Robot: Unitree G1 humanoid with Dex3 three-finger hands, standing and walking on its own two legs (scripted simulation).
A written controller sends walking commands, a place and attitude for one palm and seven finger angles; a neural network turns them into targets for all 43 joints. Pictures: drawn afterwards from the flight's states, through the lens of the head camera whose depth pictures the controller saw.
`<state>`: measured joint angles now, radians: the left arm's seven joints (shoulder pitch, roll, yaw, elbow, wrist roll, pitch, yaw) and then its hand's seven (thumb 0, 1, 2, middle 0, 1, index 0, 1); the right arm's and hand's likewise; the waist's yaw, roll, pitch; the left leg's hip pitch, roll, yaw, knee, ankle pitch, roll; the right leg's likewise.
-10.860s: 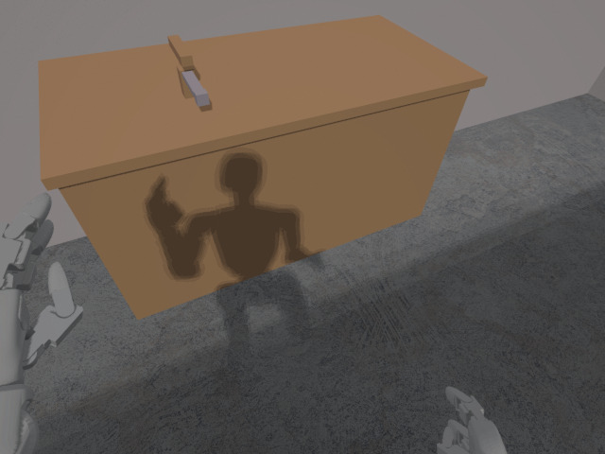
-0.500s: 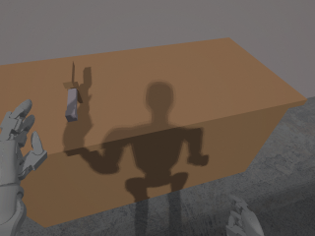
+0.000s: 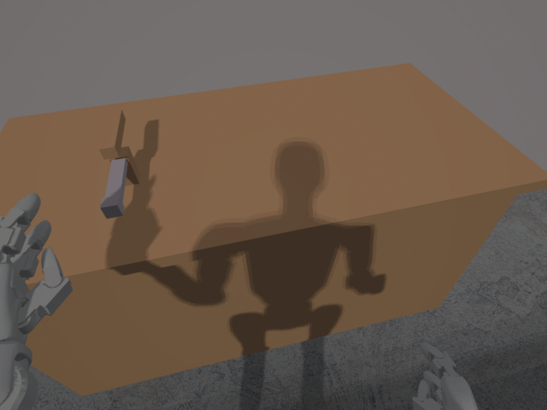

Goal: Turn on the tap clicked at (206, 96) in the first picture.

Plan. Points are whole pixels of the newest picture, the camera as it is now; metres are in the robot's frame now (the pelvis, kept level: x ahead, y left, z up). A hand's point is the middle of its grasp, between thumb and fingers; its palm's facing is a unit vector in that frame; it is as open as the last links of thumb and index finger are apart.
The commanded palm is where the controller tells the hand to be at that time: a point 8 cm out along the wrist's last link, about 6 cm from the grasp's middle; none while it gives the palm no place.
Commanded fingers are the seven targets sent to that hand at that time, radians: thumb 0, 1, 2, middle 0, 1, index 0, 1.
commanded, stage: turn the palm inward beside the body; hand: left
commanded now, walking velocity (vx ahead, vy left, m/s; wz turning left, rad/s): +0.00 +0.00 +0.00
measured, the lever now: (112, 207) +0.40 +0.34 +0.06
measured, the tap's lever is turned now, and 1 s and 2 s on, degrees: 0 0 0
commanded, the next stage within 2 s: reach beside the lever's end, fingers flat in 1.34 s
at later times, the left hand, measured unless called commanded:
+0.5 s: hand (59, 314) +0.17 +0.26 +0.14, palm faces +0.48 -0.86 -0.16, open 7.4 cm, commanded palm +0.12 +0.30 +0.15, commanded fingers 0.00 0.90 0.90 -0.20 -0.30 -0.20 -0.30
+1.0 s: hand (57, 333) +0.16 +0.26 +0.13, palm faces +0.50 -0.86 -0.09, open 7.4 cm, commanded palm +0.10 +0.29 +0.15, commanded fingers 0.00 0.90 0.90 -0.20 -0.30 -0.20 -0.30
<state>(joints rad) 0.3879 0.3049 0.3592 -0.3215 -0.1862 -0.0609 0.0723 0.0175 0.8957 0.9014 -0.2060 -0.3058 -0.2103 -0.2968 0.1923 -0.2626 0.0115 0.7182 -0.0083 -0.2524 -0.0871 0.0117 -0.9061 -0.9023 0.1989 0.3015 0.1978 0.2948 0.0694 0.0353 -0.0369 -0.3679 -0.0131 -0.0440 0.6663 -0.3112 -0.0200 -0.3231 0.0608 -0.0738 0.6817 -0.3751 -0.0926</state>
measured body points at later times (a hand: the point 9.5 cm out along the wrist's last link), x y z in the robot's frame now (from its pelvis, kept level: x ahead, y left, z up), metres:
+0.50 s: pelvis -0.02 +0.02 +0.00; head -0.03 +0.00 +0.45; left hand +0.14 +0.31 +0.15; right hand +0.19 -0.18 -0.07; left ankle +0.02 +0.14 -0.72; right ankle -0.01 -0.05 -0.72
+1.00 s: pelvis -0.02 +0.02 +0.00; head -0.04 +0.00 +0.45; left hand +0.12 +0.30 +0.14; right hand +0.19 -0.18 -0.07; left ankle +0.02 +0.14 -0.72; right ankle -0.01 -0.05 -0.72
